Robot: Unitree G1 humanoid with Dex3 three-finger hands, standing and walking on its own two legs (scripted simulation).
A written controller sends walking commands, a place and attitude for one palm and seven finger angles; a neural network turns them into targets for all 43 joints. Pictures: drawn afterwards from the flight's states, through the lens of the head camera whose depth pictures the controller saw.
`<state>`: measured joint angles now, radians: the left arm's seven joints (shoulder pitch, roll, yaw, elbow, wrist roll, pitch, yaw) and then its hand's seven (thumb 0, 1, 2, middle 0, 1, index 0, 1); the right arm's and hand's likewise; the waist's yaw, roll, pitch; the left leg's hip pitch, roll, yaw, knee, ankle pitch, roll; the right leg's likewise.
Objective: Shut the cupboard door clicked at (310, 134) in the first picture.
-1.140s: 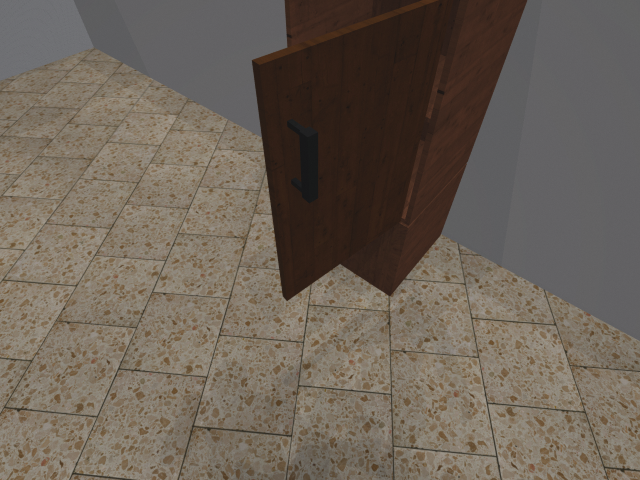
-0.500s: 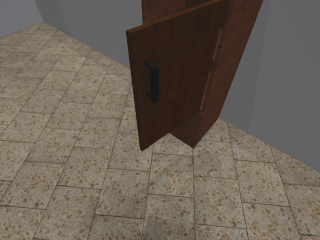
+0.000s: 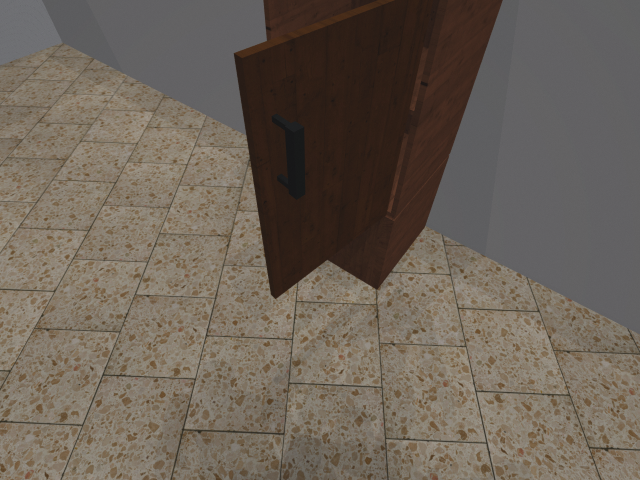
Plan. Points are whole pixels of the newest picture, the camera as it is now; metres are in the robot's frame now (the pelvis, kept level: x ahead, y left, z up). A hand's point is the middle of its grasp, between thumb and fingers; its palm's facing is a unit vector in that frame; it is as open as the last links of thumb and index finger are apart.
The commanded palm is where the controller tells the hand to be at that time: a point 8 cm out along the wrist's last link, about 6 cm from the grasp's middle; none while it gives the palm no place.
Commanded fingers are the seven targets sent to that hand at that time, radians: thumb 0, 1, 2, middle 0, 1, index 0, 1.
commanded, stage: walk to a spot facing it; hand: left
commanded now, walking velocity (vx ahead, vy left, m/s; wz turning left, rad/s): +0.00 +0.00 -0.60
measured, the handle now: (288, 157) +0.57 +0.10 +0.07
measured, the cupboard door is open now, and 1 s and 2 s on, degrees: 80 80 80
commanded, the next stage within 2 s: none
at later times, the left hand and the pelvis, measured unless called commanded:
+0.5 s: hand out of the picture +0.05 +0.17 -0.17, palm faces -0.18 -0.95 -0.24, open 7.4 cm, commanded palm none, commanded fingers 0.00 0.90 0.90 -0.20 -0.30 -0.20 -0.30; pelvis -0.02 -0.02 +0.00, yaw -15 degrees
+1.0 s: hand (249, 444) +0.19 +0.12 -0.17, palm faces -0.52 -0.80 -0.30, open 7.4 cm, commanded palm none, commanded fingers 0.00 0.90 0.90 -0.20 -0.30 -0.20 -0.30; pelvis -0.02 +0.00 -0.02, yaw -33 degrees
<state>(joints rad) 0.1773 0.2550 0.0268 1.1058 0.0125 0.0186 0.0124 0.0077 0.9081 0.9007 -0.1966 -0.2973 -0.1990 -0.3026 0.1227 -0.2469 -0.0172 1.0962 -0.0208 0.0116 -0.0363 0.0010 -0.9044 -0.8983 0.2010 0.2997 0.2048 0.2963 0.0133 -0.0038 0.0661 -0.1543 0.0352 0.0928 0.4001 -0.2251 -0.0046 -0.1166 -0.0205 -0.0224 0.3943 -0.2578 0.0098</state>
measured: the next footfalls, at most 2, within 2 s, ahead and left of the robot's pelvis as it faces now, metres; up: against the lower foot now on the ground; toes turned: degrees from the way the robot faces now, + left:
left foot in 0.62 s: +0.06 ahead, +0.13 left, +0.00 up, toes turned -19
right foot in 0.92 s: -0.03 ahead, -0.14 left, +0.00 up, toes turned -34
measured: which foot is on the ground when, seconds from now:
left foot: down 0.00-0.20, up 0.22-0.60, down 0.62-0.92, up 0.94-1.00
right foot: down 0.00-0.60, up 0.62-0.90, down 0.92-1.00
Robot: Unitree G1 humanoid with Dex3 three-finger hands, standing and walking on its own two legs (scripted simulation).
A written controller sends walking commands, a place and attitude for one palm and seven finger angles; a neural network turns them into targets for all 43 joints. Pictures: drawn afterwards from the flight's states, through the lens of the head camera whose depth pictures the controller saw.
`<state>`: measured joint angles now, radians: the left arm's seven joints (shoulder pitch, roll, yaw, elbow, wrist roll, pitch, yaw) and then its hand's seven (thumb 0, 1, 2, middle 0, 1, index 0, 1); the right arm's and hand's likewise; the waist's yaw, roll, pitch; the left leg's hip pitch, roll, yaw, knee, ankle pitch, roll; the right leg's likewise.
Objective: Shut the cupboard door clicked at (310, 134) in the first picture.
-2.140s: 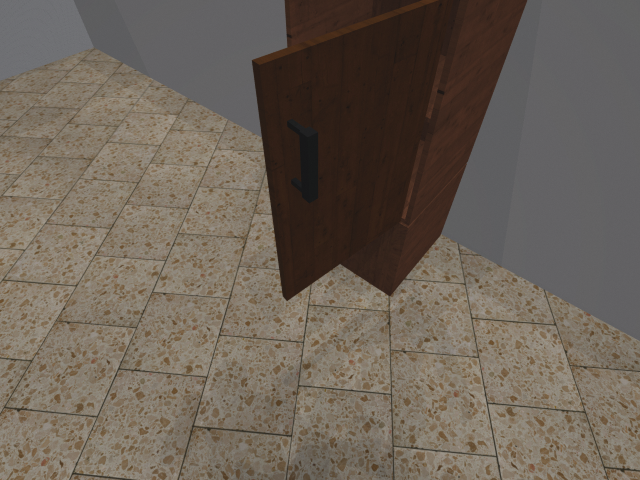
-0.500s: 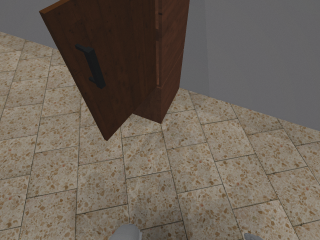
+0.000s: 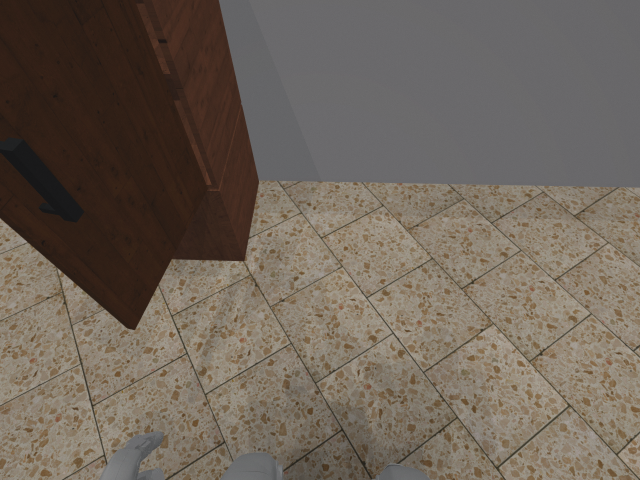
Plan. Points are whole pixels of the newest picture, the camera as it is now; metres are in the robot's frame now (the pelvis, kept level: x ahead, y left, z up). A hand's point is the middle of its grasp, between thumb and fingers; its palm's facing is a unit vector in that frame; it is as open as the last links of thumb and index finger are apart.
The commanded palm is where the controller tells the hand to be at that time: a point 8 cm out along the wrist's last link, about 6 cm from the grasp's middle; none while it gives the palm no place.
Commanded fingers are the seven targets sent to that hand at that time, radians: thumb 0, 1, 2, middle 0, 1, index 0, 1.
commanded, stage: walk to a spot facing it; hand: left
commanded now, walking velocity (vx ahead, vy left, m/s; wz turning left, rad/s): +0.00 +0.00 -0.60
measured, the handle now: (33, 181) +0.44 +0.41 +0.10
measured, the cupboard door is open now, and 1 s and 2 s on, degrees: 80 80 80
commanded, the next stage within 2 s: turn to face it in 1.78 s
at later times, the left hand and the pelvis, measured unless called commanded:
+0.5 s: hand (230, 414) +0.21 +0.15 -0.14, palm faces -0.36 -0.92 -0.18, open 7.4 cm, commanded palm none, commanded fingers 0.00 0.90 0.90 -0.20 -0.30 -0.20 -0.30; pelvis +0.03 +0.00 +0.02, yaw -19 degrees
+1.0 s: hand (294, 331) +0.35 +0.07 -0.16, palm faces -0.54 -0.83 -0.15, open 7.4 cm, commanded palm none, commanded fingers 0.00 0.90 0.90 -0.20 -0.30 -0.20 -0.30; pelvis +0.20 -0.06 +0.02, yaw -35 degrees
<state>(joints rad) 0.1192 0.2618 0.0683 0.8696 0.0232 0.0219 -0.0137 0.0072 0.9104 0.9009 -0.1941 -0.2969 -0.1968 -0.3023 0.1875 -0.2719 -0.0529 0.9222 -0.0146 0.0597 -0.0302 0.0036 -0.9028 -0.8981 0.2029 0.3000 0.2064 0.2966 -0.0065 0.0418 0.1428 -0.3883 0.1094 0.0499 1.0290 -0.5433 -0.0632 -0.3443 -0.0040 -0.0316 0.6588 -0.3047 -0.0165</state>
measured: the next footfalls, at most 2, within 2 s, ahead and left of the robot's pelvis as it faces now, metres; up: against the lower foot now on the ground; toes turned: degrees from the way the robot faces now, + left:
left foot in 0.22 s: +0.06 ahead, +0.14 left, +0.00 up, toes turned -6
right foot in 0.56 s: +0.05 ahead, -0.16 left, +0.00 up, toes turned -28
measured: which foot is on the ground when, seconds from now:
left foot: up 0.00-0.20, down 0.22-0.56, up 0.58-0.84, down 0.86-1.00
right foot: down 0.00-0.22, up 0.24-0.54, down 0.56-0.86, up 0.88-1.00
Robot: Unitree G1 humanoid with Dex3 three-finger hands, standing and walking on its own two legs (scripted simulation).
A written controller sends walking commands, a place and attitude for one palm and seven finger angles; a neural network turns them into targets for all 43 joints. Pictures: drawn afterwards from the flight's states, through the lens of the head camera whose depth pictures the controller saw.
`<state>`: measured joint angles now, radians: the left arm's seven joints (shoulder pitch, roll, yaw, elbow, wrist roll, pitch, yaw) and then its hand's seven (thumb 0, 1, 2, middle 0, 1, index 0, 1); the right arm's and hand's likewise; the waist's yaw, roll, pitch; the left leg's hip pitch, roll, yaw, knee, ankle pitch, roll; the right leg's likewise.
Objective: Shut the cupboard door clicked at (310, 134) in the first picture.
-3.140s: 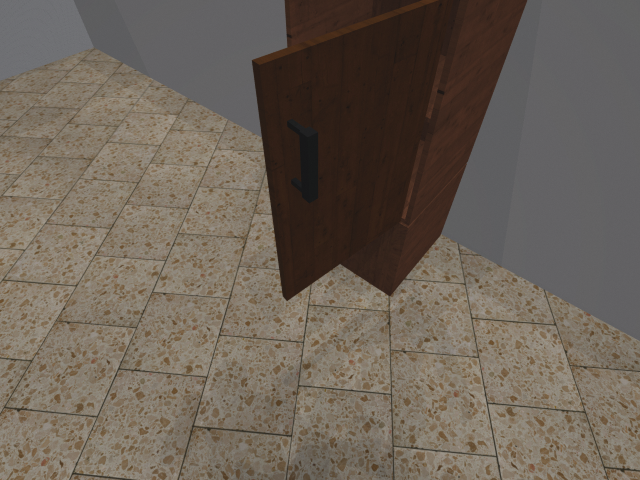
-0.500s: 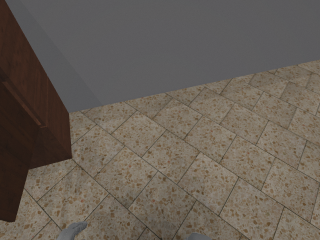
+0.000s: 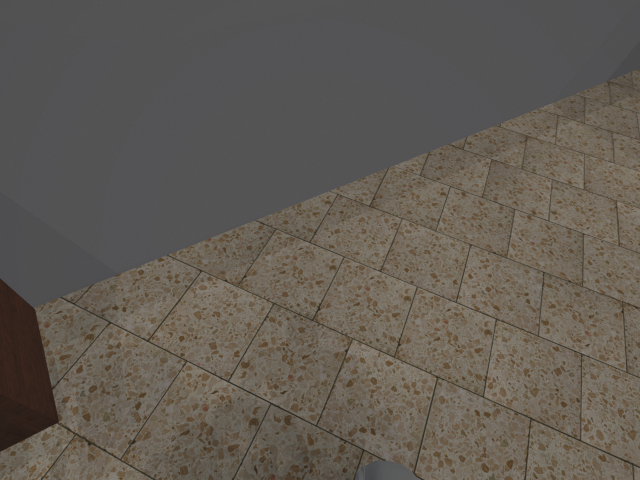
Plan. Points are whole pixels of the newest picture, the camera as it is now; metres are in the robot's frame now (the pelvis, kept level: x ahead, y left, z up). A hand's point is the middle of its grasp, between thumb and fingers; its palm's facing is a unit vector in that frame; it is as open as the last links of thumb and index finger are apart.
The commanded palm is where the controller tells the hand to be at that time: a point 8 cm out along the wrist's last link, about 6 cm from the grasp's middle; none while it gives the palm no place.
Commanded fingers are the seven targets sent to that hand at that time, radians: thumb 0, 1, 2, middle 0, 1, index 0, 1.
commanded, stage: walk to a spot facing it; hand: left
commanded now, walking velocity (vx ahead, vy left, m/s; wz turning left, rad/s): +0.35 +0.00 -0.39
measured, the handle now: out of the picture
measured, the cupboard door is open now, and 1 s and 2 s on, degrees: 80 80 80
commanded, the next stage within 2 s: turn to face it in 0.78 s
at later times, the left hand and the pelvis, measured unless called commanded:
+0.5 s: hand (264, 346) +0.33 +0.10 -0.16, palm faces -0.13 -0.97 -0.22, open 7.1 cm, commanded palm none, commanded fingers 0.00 0.90 0.90 -0.20 -0.30 -0.20 -0.30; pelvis +0.22 -0.07 +0.01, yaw -9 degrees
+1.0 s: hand (292, 247) +0.54 +0.08 -0.17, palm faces -0.22 -0.96 -0.20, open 7.3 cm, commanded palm none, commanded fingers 0.00 0.90 0.90 -0.20 -0.30 -0.20 -0.30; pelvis +0.45 -0.09 +0.00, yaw -14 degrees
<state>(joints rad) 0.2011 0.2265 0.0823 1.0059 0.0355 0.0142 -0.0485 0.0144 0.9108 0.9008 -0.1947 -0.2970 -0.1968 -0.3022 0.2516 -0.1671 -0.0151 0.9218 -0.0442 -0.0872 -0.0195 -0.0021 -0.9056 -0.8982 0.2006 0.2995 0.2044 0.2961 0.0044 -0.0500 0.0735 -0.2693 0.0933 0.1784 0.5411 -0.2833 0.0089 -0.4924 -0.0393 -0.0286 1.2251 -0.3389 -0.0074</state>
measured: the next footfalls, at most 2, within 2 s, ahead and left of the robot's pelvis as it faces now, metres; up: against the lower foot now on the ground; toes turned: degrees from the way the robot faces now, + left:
right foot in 0.28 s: +0.24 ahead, -0.15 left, +0.00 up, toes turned -15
left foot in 0.72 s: +0.50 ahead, +0.03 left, +0.00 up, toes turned -3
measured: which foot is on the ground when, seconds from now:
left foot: down 0.00-0.28, up 0.30-0.70, down 0.72-1.00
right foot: up 0.00-0.26, down 0.28-0.72, up 0.74-1.00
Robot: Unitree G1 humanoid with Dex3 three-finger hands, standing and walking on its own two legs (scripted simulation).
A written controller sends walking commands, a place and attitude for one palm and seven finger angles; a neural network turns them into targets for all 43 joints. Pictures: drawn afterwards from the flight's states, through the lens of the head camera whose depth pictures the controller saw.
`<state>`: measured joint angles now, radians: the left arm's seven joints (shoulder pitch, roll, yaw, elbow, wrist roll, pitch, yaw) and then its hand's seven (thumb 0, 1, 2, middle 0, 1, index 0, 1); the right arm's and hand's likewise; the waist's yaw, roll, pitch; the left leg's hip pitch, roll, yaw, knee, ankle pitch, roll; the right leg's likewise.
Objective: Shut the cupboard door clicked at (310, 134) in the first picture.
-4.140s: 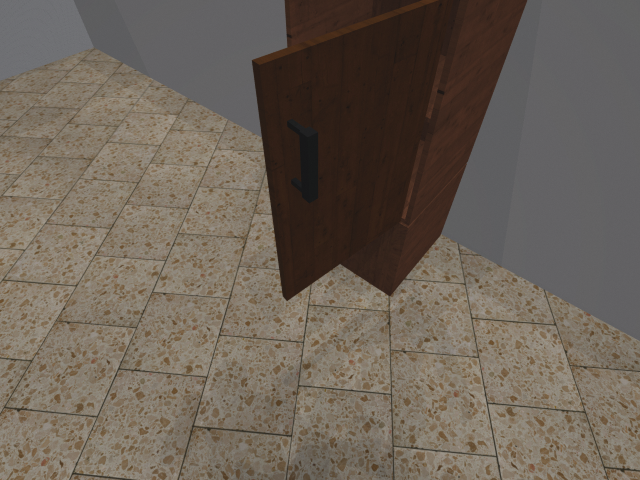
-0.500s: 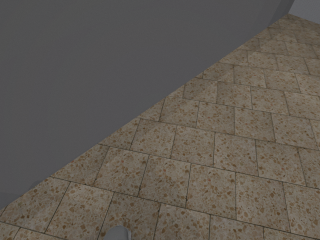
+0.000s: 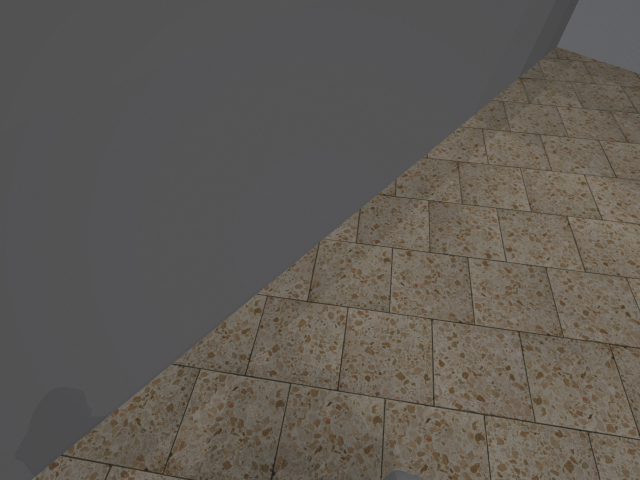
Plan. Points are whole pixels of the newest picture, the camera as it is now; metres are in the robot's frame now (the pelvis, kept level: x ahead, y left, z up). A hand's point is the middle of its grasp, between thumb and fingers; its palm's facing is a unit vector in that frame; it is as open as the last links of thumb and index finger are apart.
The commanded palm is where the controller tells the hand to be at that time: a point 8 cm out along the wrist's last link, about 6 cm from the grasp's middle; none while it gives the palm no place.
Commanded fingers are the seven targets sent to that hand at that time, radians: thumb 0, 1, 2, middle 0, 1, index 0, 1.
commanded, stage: turn to face it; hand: left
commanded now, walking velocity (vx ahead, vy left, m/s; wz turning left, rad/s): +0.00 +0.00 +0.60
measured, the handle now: out of the picture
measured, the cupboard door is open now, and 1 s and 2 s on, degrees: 80 80 80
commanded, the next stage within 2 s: none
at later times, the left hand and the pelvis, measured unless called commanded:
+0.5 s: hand (182, 465) +0.16 +0.21 -0.18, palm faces +0.29 -0.93 -0.21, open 7.3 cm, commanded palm none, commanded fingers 0.00 0.90 0.90 -0.20 -0.30 -0.20 -0.30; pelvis +0.12 +0.00 -0.01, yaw +16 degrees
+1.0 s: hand out of the picture +0.07 +0.14 -0.17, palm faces +0.60 -0.76 -0.25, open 7.4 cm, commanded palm none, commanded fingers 0.00 0.90 0.90 -0.20 -0.30 -0.20 -0.30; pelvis +0.16 -0.04 -0.01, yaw +37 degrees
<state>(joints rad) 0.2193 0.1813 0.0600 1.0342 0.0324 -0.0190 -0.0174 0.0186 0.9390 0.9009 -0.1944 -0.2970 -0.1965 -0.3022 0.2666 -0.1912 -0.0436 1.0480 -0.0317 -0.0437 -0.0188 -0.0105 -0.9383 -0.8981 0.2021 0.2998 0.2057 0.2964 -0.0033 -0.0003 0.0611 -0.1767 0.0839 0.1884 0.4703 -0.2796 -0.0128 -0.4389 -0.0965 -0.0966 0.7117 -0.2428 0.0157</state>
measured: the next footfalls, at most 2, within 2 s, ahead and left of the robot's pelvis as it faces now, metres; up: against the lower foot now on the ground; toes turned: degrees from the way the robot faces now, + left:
right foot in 0.04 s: +0.13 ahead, -0.14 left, +0.00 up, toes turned -6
left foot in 0.32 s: +0.14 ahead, +0.12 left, +0.00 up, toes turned +20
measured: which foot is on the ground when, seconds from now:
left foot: down 0.00-0.06, up 0.08-0.30, down 0.32-0.64, up 0.66-1.00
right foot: up 0.00-0.02, down 0.04-0.32, up 0.34-0.64, down 0.66-1.00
